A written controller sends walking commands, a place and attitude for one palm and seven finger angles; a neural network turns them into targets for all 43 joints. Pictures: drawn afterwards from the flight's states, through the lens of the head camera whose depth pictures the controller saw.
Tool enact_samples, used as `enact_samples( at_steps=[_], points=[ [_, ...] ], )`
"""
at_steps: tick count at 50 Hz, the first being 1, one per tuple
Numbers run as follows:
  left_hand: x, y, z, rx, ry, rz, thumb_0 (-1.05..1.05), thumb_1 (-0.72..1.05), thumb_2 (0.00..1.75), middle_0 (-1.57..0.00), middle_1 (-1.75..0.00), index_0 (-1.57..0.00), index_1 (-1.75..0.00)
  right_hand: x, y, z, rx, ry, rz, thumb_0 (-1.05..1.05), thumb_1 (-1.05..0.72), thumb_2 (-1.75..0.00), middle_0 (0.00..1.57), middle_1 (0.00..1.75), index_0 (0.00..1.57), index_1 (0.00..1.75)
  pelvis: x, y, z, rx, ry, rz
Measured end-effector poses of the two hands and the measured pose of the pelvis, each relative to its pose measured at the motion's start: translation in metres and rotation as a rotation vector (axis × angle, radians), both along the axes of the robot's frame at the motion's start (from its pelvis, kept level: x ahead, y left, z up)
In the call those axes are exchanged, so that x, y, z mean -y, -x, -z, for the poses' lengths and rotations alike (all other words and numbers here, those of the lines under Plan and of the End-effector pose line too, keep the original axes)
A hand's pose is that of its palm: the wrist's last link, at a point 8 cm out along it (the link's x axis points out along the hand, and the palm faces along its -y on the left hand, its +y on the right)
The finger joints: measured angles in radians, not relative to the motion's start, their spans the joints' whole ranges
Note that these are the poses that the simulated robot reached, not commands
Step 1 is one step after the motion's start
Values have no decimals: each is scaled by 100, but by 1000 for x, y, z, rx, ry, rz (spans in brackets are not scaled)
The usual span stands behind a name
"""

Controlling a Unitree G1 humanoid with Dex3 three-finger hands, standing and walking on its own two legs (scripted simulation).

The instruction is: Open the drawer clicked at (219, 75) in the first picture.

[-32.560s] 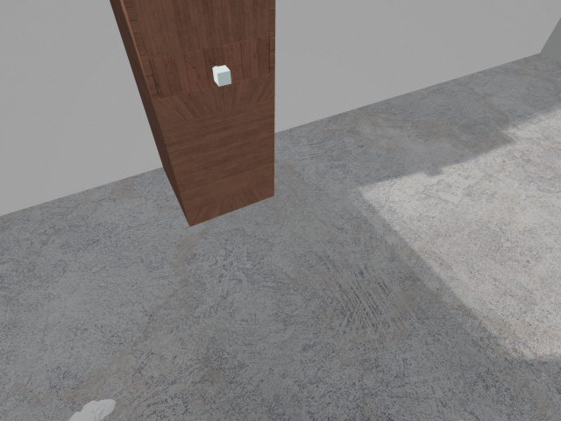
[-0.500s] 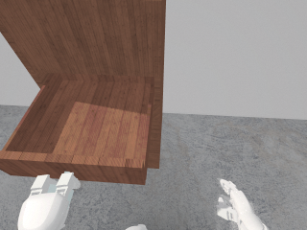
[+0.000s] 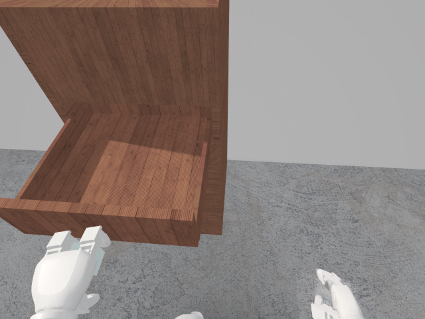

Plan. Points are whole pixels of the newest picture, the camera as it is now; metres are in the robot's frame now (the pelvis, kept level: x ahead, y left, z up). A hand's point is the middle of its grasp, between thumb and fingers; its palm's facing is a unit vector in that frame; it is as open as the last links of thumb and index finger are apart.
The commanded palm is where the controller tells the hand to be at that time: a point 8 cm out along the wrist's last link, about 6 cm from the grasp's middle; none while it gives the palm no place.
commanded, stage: open the thumb to release the handle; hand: left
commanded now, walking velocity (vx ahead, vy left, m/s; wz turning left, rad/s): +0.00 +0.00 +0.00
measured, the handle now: (89, 247) +0.24 +0.26 +0.00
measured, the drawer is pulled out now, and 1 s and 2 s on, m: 0.30 0.30 0.30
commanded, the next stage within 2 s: lift the hand off the handle in 0.08 s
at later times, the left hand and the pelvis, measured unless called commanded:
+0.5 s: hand (87, 271) +0.20 +0.26 -0.01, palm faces +0.00 -0.04 -1.00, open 13.6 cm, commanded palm +0.19 +0.25 +0.05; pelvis -0.01 -0.01 +0.00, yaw +1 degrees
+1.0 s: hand (68, 258) +0.20 +0.26 +0.05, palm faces +0.01 -0.08 -1.00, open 13.4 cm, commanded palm +0.18 +0.26 +0.12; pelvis +0.01 +0.00 +0.03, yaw +0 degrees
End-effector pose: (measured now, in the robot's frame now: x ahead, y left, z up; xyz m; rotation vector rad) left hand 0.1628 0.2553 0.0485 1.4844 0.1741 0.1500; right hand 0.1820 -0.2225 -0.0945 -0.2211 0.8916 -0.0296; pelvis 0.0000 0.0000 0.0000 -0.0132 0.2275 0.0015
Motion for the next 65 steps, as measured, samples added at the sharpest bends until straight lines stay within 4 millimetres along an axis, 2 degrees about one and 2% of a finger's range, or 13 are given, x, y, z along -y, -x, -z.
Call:
enact_samples(
  at_steps=[5,11,24,30,36,46,57,61,65],
  points=[
    [1,0,1,-10,-8,5,0,-27,40,-33,-123,-34,-123,6,1,-7,22,12,-3,1,-91,-90,20,30,21,30,5,5,-3,16,-2,-4],
    [1,1,2,-21,-9,6,0,-42,33,-32,-121,-33,-121,12,0,-10,39,21,2,1,-91,-90,20,30,21,30,9,8,-4,19,-5,-5],
    [0,-15,5,9,-37,12,0,-48,30,-31,-121,-34,-123,14,3,7,-5,23,6,1,-91,-90,20,30,21,30,13,8,2,-12,-6,-11],
    [1,-16,-1,-19,-30,6,0,-48,30,-31,-121,-37,-124,13,5,6,-16,11,22,1,-91,-90,20,30,21,30,13,4,-3,-2,-7,-8],
    [-1,-17,-21,1,-20,20,0,-48,30,-32,-121,-38,-123,13,1,-7,10,15,33,1,-91,-90,20,30,21,30,12,-2,-11,18,-9,-1],
    [-9,-17,-47,19,-14,15,0,-48,30,-31,-121,-39,-123,9,-19,-28,74,13,17,1,-91,-90,20,30,20,30,5,-6,-21,56,-5,-4],
    [-11,-19,-79,58,-4,43,0,-49,30,-32,-121,-38,-123,-13,-36,-43,112,-14,-30,1,-91,-90,20,30,20,30,-3,-11,-31,94,0,-8],
    [-11,-21,-97,96,3,46,0,-49,30,-32,-121,-36,-122,-23,-39,-45,117,-37,-40,1,-91,-90,20,30,20,30,-8,-12,-34,107,2,-8],
    [-15,-22,-106,84,4,33,0,-49,30,-31,-121,-34,-121,-31,-39,-48,107,-54,-49,1,-91,-90,20,30,21,30,-11,-13,-37,121,2,-4]
  ],
)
